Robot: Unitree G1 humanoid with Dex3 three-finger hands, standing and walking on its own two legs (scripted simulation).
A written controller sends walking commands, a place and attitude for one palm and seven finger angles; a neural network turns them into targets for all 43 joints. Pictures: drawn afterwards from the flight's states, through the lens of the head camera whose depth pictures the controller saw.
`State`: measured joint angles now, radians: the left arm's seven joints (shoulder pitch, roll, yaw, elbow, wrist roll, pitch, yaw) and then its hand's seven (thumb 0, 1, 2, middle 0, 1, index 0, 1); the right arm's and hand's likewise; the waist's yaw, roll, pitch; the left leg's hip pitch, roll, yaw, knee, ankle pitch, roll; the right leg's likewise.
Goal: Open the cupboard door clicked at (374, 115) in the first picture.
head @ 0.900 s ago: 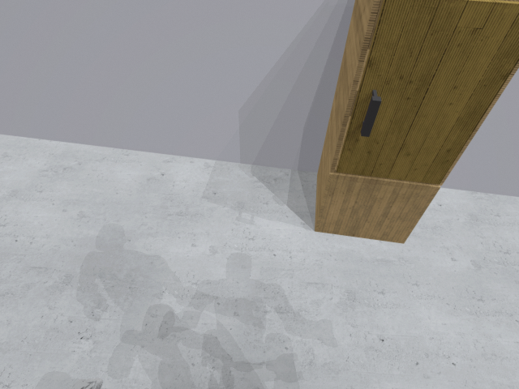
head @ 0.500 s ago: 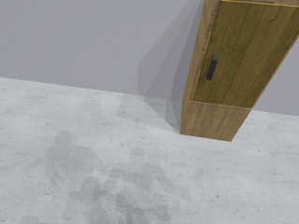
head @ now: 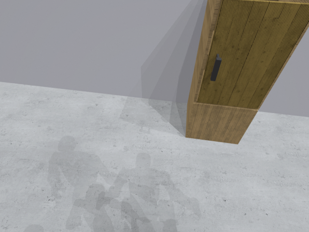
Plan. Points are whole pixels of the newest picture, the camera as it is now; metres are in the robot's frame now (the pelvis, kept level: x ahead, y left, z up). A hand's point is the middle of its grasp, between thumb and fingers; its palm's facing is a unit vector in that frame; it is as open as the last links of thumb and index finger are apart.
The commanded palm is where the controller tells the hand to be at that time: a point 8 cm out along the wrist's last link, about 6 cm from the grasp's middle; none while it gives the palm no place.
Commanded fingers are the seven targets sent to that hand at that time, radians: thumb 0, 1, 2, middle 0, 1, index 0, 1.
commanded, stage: look at it before walking up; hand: left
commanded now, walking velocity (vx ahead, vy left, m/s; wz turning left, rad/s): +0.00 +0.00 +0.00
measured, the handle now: (215, 67) +0.92 -0.27 -0.07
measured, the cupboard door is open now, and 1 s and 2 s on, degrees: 0 0 0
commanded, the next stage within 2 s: walk to a spot facing it in 0.54 s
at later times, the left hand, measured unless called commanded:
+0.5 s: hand out of the picture +0.08 +0.24 -0.16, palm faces -0.03 -0.94 -0.33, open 7.4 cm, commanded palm none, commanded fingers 0.00 0.90 0.90 -0.20 -0.30 -0.20 -0.30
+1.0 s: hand out of the picture +0.08 +0.20 -0.18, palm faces -0.13 -0.96 -0.26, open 7.4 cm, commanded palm none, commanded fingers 0.00 0.90 0.90 -0.20 -0.30 -0.20 -0.30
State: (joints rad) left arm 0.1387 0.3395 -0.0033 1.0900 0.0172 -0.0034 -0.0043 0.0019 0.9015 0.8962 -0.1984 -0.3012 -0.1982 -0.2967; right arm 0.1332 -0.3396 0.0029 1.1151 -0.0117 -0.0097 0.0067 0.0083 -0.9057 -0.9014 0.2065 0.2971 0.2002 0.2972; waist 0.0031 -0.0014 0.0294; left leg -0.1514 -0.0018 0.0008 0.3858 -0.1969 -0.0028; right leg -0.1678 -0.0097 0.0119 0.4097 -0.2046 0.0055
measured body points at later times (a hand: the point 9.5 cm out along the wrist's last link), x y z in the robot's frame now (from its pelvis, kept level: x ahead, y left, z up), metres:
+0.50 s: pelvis +0.01 -0.01 +0.00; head +0.02 +0.00 +0.45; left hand +0.08 +0.29 -0.13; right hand +0.09 -0.30 -0.13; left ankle +0.01 +0.12 -0.74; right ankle +0.01 -0.12 -0.74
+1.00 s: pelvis +0.00 -0.01 -0.02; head +0.03 -0.02 +0.43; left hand +0.08 +0.25 -0.16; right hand +0.05 -0.27 -0.17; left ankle +0.01 +0.12 -0.74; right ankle +0.01 -0.12 -0.74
